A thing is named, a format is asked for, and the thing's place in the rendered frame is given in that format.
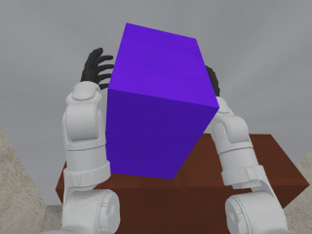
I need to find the carton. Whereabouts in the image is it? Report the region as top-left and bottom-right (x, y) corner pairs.
(105, 23), (220, 179)

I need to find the right robot upper arm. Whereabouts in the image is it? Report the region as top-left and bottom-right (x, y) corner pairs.
(225, 190), (299, 234)

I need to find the left robot forearm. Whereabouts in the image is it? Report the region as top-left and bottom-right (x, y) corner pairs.
(61, 81), (111, 224)

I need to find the left robot upper arm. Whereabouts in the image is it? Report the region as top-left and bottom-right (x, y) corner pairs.
(40, 189), (121, 234)

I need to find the right robot hand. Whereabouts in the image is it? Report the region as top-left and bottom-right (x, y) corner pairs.
(205, 65), (220, 97)

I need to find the left robot hand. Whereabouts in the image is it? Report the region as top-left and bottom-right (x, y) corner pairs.
(80, 48), (114, 90)

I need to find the right robot forearm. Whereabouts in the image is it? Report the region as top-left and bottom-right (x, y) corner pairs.
(206, 97), (288, 227)

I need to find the pedestal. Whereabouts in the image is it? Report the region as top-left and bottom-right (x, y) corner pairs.
(56, 133), (310, 234)

